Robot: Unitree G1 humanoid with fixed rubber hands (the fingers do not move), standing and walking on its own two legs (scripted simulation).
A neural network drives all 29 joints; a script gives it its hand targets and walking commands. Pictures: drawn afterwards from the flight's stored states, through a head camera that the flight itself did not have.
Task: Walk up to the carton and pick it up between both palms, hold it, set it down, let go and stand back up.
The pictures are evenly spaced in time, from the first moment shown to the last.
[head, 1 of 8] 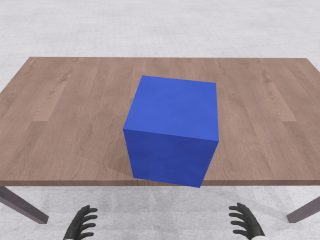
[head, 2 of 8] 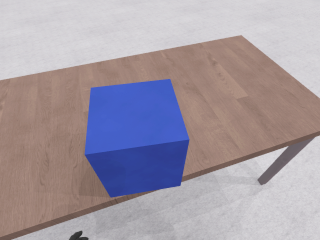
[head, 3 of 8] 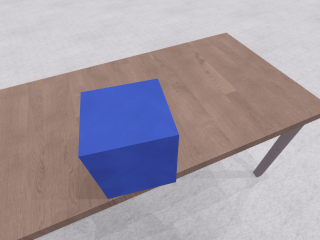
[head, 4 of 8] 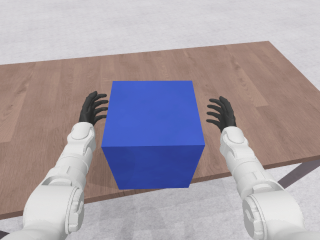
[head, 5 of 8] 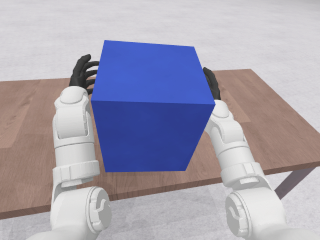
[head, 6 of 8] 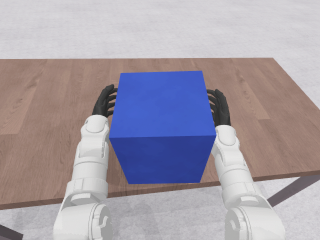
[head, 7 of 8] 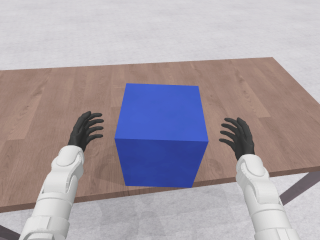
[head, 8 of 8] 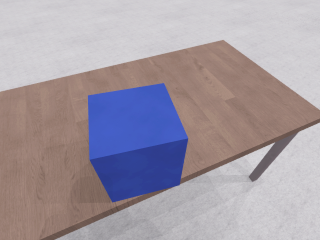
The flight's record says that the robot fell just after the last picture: no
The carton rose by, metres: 0.20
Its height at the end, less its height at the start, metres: +0.00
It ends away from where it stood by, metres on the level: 0.01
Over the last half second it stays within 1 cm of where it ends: yes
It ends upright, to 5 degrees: yes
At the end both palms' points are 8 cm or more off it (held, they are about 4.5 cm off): yes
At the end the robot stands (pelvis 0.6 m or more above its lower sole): yes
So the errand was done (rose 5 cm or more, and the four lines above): yes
